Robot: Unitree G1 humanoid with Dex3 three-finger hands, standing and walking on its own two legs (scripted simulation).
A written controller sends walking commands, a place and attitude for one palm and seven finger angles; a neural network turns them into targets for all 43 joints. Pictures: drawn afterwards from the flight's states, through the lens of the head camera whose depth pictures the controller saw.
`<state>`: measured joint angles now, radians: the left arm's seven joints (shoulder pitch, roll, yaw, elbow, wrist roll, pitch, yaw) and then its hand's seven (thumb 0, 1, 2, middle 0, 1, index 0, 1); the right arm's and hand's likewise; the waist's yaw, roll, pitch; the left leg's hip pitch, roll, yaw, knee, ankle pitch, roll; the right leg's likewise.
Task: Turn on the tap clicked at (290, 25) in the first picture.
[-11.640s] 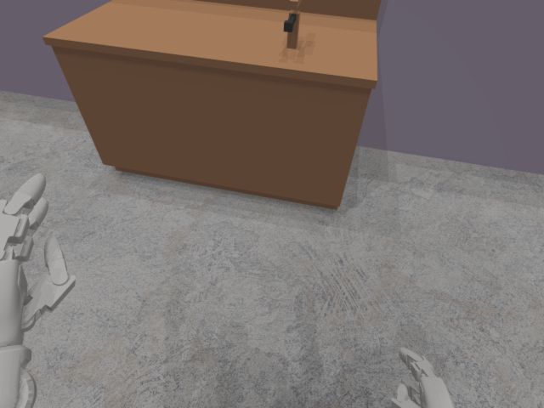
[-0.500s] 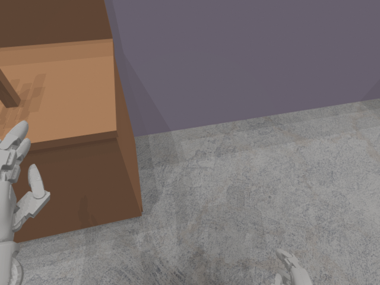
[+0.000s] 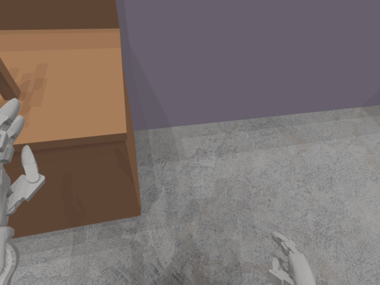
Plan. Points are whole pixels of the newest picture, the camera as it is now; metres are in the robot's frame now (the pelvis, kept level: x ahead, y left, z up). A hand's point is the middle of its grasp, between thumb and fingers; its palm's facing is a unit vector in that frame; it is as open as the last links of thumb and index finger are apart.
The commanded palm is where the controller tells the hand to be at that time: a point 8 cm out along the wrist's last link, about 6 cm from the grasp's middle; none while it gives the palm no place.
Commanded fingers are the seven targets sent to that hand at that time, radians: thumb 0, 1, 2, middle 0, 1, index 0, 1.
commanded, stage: shuffle to correct the standing spot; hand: left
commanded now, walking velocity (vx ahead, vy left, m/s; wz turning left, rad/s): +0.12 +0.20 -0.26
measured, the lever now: out of the picture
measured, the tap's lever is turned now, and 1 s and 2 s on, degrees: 0 0 0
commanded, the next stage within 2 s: come to a stop and stand still in 1.80 s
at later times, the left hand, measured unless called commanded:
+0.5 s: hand (28, 161) +0.25 +0.29 +0.16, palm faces +0.38 -0.84 -0.38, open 7.4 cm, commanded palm +0.19 +0.33 +0.18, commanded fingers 0.00 0.90 0.90 -0.20 -0.30 -0.20 -0.30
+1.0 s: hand out of the picture +0.24 +0.35 +0.17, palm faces +0.36 -0.80 -0.47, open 7.4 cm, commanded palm +0.19 +0.38 +0.18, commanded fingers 0.00 0.90 0.90 -0.20 -0.30 -0.20 -0.30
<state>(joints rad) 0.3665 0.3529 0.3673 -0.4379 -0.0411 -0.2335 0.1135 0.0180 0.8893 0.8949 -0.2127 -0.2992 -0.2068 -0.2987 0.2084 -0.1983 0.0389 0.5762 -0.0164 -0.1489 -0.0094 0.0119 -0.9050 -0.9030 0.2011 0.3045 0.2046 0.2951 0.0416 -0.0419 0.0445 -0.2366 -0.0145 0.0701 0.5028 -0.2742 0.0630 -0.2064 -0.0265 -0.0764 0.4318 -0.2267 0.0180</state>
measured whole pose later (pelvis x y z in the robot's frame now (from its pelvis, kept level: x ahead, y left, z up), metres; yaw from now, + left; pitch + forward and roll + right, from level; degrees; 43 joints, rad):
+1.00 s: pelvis +0.02 +0.10 -0.02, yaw -2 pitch +0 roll -1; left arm 0.46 0.42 0.40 -0.47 -0.05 -0.24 0.11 0.01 0.89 0.89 -0.22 -0.30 -0.21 -0.30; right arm 0.21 -0.24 -0.01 0.61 -0.01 -0.03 0.02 0.01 -0.90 -0.90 0.20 0.30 0.21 0.30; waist 0.02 0.04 0.04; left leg -0.53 -0.07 -0.01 1.15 -0.38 0.00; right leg -0.34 -0.04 -0.19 0.64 -0.29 -0.06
